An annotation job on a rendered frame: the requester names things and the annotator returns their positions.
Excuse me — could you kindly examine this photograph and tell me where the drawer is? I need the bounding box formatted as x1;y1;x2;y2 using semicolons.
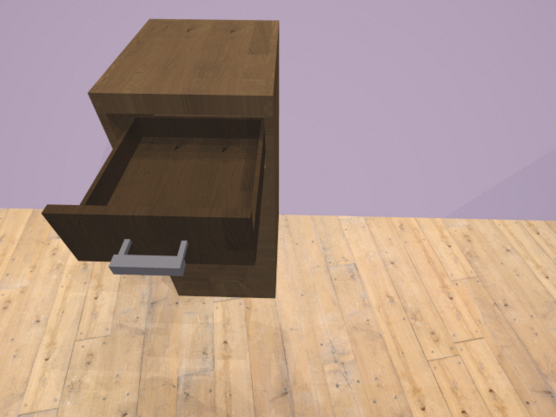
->
41;116;266;266

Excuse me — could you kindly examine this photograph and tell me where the handle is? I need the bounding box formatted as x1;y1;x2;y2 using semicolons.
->
109;239;189;276

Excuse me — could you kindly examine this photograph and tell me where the cabinet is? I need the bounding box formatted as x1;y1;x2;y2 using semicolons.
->
88;19;279;298

